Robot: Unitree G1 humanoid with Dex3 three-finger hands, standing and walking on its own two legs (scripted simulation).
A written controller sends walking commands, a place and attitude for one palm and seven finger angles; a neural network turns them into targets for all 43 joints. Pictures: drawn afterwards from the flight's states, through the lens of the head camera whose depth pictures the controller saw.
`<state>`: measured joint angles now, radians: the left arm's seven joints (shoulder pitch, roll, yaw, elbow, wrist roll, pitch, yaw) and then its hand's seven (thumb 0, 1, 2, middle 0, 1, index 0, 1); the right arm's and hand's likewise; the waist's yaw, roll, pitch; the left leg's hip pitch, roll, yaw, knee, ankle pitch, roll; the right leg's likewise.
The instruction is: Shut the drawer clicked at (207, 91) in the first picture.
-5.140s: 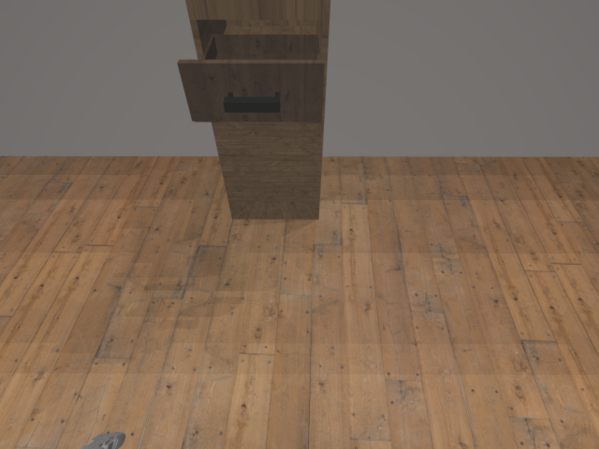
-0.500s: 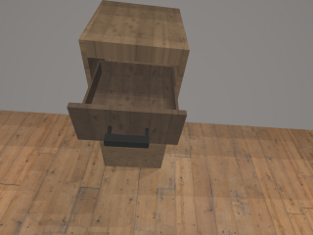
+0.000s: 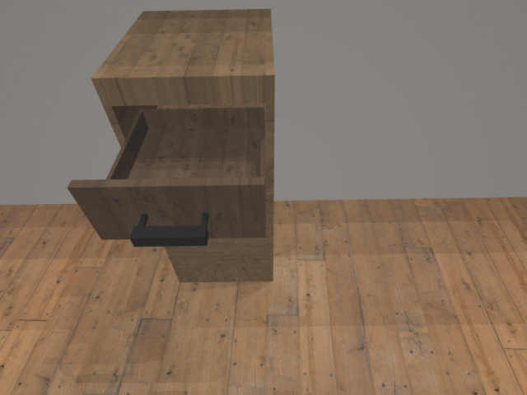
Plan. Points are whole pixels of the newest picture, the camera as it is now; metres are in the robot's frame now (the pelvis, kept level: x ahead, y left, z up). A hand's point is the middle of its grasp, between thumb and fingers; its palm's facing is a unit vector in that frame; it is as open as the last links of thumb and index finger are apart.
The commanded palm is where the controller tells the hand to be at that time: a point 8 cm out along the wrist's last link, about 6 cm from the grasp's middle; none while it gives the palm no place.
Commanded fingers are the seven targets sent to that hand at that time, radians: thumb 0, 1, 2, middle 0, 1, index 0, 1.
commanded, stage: come to a stop and stand still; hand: left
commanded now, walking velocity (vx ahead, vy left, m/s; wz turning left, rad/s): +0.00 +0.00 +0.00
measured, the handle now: (172, 226) +0.41 +0.19 +0.00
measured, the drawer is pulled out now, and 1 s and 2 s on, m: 0.27 0.27 0.27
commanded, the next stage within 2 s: look again from close up in 0.30 s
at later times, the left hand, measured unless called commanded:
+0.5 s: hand out of the picture -0.02 +0.16 -0.17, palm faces +0.03 -0.98 -0.18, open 7.4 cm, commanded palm none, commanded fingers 0.00 0.90 0.90 -0.20 -0.30 -0.20 -0.30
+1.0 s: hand out of the picture +0.02 +0.24 -0.18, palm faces -0.03 -0.98 -0.21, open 7.4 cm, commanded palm none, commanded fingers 0.00 0.90 0.90 -0.20 -0.30 -0.20 -0.30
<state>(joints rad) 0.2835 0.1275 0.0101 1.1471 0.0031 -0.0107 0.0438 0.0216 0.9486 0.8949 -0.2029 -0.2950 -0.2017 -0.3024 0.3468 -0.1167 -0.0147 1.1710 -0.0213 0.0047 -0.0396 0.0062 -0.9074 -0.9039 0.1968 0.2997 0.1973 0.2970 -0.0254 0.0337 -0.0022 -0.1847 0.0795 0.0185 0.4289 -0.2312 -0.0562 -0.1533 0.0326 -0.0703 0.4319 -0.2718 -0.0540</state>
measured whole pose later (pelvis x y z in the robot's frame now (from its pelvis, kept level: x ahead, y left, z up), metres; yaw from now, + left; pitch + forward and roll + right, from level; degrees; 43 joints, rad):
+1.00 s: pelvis +0.01 +0.06 +0.00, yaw -2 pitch +0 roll +0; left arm 0.27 0.16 -0.01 1.09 0.01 0.00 0.04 0.01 0.91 0.90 -0.20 -0.29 -0.20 -0.30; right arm 0.32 -0.14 0.03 1.10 -0.02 -0.03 -0.03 0.01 -0.91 -0.90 0.20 0.30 0.20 0.30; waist 0.00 0.01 0.03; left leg -0.16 -0.05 0.10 0.44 -0.28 0.07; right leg -0.18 -0.05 0.00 0.48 -0.30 0.04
